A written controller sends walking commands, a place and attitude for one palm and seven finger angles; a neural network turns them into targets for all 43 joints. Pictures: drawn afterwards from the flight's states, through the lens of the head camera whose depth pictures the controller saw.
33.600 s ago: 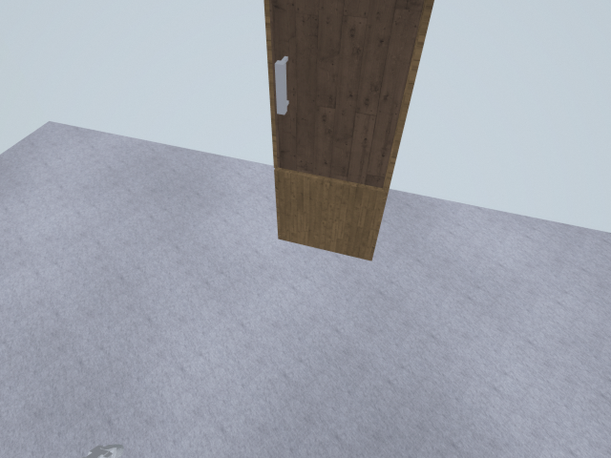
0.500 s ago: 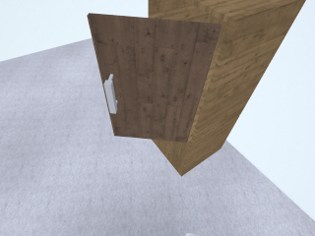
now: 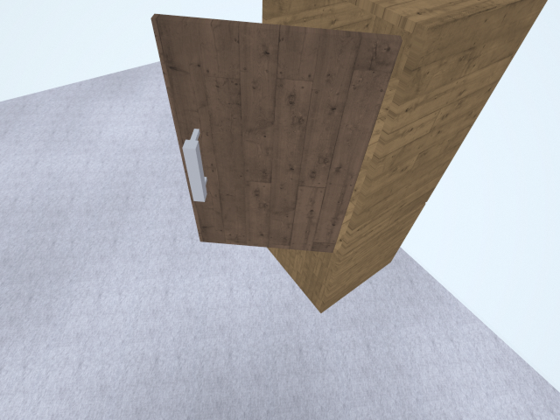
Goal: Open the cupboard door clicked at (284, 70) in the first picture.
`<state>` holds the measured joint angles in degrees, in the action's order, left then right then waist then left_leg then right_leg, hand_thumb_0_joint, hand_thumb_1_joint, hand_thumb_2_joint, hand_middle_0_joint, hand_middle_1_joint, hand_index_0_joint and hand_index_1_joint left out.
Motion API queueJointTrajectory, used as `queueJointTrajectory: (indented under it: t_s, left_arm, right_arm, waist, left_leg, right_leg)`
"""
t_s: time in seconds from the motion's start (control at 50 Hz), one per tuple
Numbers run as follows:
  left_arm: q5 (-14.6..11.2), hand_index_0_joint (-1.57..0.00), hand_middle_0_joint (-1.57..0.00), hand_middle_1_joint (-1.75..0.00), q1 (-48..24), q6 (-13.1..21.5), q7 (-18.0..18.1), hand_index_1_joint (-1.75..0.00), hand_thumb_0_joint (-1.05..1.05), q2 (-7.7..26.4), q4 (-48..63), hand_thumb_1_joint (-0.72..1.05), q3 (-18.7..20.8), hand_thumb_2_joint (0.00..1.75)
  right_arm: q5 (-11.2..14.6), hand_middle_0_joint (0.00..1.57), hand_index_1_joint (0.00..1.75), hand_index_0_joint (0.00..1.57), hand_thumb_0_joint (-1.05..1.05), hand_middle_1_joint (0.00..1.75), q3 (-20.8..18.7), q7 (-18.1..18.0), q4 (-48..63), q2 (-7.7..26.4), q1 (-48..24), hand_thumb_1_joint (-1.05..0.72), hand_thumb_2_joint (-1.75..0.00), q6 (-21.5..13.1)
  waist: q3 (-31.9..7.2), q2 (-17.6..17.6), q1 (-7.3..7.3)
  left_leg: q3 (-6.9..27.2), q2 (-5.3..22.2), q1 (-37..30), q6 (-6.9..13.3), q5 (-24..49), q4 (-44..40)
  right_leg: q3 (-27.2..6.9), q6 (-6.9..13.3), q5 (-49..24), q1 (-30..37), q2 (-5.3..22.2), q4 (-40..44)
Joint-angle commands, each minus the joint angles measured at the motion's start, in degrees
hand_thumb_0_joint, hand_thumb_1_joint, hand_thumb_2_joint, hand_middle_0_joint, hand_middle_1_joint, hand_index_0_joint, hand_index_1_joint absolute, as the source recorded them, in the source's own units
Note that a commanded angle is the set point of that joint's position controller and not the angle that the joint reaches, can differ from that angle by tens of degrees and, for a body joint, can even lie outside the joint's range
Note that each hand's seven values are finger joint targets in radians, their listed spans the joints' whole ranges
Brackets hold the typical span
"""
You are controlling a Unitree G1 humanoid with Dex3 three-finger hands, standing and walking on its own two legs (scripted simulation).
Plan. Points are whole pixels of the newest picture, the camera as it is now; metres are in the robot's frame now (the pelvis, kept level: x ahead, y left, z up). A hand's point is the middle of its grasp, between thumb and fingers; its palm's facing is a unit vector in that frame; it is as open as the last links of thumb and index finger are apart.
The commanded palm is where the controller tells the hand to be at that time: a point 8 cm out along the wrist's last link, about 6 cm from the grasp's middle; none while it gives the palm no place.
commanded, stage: come to a stop and stand still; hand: left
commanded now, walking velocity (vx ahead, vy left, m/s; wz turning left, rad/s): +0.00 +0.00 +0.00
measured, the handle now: (198, 165) +0.57 +0.21 -0.01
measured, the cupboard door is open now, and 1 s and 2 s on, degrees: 50 50 50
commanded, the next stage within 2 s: look again from close up in 1.50 s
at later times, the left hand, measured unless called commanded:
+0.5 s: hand out of the picture -0.01 +0.16 -0.15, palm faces -0.03 -0.97 -0.24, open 7.4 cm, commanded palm none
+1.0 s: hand out of the picture +0.05 +0.13 -0.15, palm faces +0.00 -0.97 -0.24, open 7.3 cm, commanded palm none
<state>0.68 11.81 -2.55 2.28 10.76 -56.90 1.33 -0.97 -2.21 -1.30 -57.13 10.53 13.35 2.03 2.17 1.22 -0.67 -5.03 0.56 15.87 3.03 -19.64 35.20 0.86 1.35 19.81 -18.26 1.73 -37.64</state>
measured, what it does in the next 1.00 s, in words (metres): shifts its weight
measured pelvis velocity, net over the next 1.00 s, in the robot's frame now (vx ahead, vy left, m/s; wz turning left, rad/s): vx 0.02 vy -0.05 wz -0.01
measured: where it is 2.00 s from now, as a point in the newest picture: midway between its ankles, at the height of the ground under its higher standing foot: outside the picture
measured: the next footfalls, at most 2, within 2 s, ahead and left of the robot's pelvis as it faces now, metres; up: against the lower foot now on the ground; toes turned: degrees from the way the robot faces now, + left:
none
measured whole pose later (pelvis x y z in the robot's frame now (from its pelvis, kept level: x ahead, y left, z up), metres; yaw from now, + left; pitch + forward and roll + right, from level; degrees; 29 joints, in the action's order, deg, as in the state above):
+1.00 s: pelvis +0.02 -0.05 +0.01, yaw -1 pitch +0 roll +1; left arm 0.8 13.2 0.8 1.7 9.2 -63.0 -0.3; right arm -1.0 0.5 -1.4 -64.0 9.2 15.7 -1.1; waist 1.8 -1.8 0.2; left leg -4.9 2.4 8.4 -1.6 -15.3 23.8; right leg 0.5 1.3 16.5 -11.4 -0.1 -27.7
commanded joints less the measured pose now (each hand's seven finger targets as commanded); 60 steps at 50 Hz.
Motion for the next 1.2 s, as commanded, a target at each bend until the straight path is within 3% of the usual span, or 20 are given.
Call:
queueJointTrajectory:
  t_s: [0.0,0.02,0.04,0.08,0.12,0.16,0.22,0.36,0.58,0.66,0.78,1.18]
  left_arm:
    - [0.6,-0.2,-0.2,-0.3,2.3,3.2,0.3,-0.3,0.0,7.0,3.2,0.9,0.8,0.9]
    - [0.6,-0.2,-0.2,-0.3,2.3,3.1,0.2,-0.3,0.0,6.7,3.4,0.9,0.5,0.9]
    - [0.5,-0.2,-0.2,-0.3,2.6,2.7,0.0,-0.3,0.0,6.2,3.2,0.9,0.1,0.9]
    - [0.7,-0.2,-0.2,-0.3,2.2,2.1,-0.2,-0.3,0.0,5.9,2.7,0.9,0.1,0.9]
    - [0.6,-0.2,-0.2,-0.3,4.1,2.0,-0.4,-0.3,0.0,5.2,2.0,0.9,-0.2,0.9]
    - [0.7,-0.2,-0.2,-0.3,4.6,2.2,-0.6,-0.3,0.0,5.9,1.6,0.9,-0.5,0.9]
    - [0.8,-0.2,-0.2,-0.3,5.0,2.4,-0.7,-0.3,0.0,6.5,1.7,0.9,-0.4,0.9]
    - [0.6,-0.2,-0.2,-0.3,5.6,3.3,-0.8,-0.3,0.0,7.1,0.8,0.9,-0.5,0.9]
    - [0.0,-0.2,-0.2,-0.3,5.5,4.1,-0.6,-0.3,0.0,6.2,-2.5,0.9,-0.6,0.9]
    - [-0.2,-0.2,-0.2,-0.3,5.5,4.1,-0.5,-0.3,0.0,5.8,-3.8,0.9,-0.6,0.9]
    - [0.0,-0.2,-0.2,-0.3,4.8,4.1,-0.3,-0.3,0.0,5.4,-4.4,0.9,-0.5,0.9]
    - [0.1,-0.2,-0.2,-0.3,5.0,4.6,-0.1,-0.3,0.0,5.6,-4.7,0.9,0.1,0.9]
  right_arm:
    - [-0.2,0.2,0.3,0.2,0.0,0.3,-0.5,-0.1,7.7,4.8,2.9,-0.9,-0.9,-2.5]
    - [0.0,0.2,0.3,0.2,0.0,0.3,-0.5,-0.2,7.8,5.7,4.2,-0.9,-0.9,-3.0]
    - [0.2,0.2,0.3,0.2,0.0,0.3,-0.7,-0.1,8.0,6.9,3.7,-0.9,-0.9,-3.3]
    - [0.1,0.2,0.3,0.2,0.0,0.3,-1.1,-0.3,8.3,8.9,2.4,-0.9,-0.9,-3.2]
    - [0.0,0.2,0.3,0.2,0.0,0.3,-0.9,-0.2,8.7,8.7,0.2,-0.9,-0.9,-3.1]
    - [0.0,0.2,0.3,0.2,0.0,0.3,-0.7,0.3,8.5,8.1,0.1,-0.9,-0.9,-2.8]
    - [-0.2,0.2,0.3,0.2,0.0,0.3,-0.6,0.5,7.8,7.9,1.0,-0.9,-0.9,-2.8]
    - [-0.1,0.2,0.3,0.2,0.0,0.3,0.1,0.7,5.1,7.1,2.6,-0.9,-0.9,-3.3]
    - [0.1,0.2,0.3,0.2,0.0,0.3,1.4,0.1,-1.2,5.1,5.6,-0.9,-0.9,-4.2]
    - [0.2,0.2,0.3,0.2,0.0,0.3,1.6,-0.2,-2.9,4.7,6.4,-0.9,-0.9,-4.2]
    - [0.2,0.2,0.3,0.2,0.0,0.3,1.6,-0.4,-4.6,4.0,7.0,-0.9,-0.9,-3.9]
    - [0.1,0.2,0.3,0.2,0.0,0.3,1.3,-0.9,-5.6,3.8,5.1,-0.9,-0.9,-3.9]
  waist:
    - [-5.3,-7.9,1.45]
    - [-6.5,-7.1,1.94]
    - [-5.0,-9.2,1.51]
    - [-1.8,-5.9,0.99]
    - [1.3,-1.6,-0.02]
    - [3.7,-0.4,0.39]
    - [3.6,-0.1,0.8]
    - [0.8,2.3,1.26]
    - [-1.0,-1.2,0.75]
    - [-0.7,-1.9,0.61]
    - [0.8,-0.1,0.79]
    - [-1.1,-0.3,0.79]
  left_leg:
    - [7.8,7.4,-3.6,-0.2,22.7,-5.9]
    - [9.3,8.4,-5.3,0.0,23.5,-8.6]
    - [11.2,10.0,-5.1,0.4,21.8,-12.0]
    - [12.3,11.4,-3.0,1.9,21.6,-13.4]
    - [10.9,9.8,0.2,1.6,8.6,-15.4]
    - [10.0,7.2,2.4,0.6,-4.9,-17.4]
    - [9.5,6.2,1.7,0.4,-8.1,-18.3]
    - [7.0,4.8,-2.5,-0.2,-2.0,-16.0]
    - [5.3,5.3,-4.8,-1.3,10.5,-14.8]
    - [4.8,5.5,-5.2,-1.6,11.2,-14.9]
    - [4.3,5.8,-5.7,-2.0,12.3,-14.8]
    - [3.5,6.1,-9.5,-2.6,18.9,-13.8]
  right_leg:
    - [-4.8,2.3,-13.0,0.1,2.3,4.5]
    - [-3.2,1.8,-10.7,0.5,1.6,3.9]
    - [-1.4,0.6,-4.2,-0.5,0.5,3.7]
    - [-0.6,-0.6,-1.1,-0.8,-0.5,2.3]
    - [-2.5,-0.2,-2.5,-0.4,0.5,5.3]
    - [-4.7,0.3,-2.3,-1.1,1.5,9.0]
    - [-5.2,0.2,-0.9,-1.8,1.6,10.6]
    - [-7.5,0.3,-0.1,-1.9,3.2,14.5]
    - [-6.4,0.8,-11.0,3.9,3.9,14.2]
    - [-6.2,1.0,-12.7,4.8,4.0,14.3]
    - [-5.7,1.1,-14.8,5.1,3.8,15.0]
    - [-5.2,1.4,-25.6,8.3,3.9,14.7]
